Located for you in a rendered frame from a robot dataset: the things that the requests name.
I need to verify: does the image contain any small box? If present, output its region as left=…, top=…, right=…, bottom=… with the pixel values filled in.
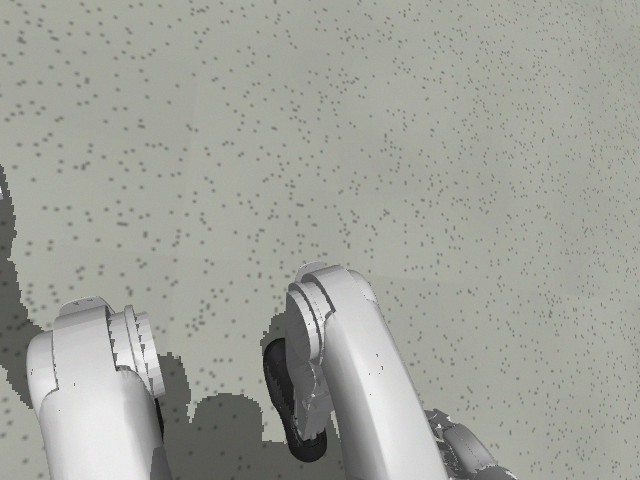
left=0, top=169, right=9, bottom=205

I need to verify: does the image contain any right robot hand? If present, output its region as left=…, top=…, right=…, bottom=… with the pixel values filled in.
left=424, top=408, right=498, bottom=480

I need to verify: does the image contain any right robot foot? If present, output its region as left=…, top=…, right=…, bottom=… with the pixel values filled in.
left=263, top=338, right=327, bottom=463

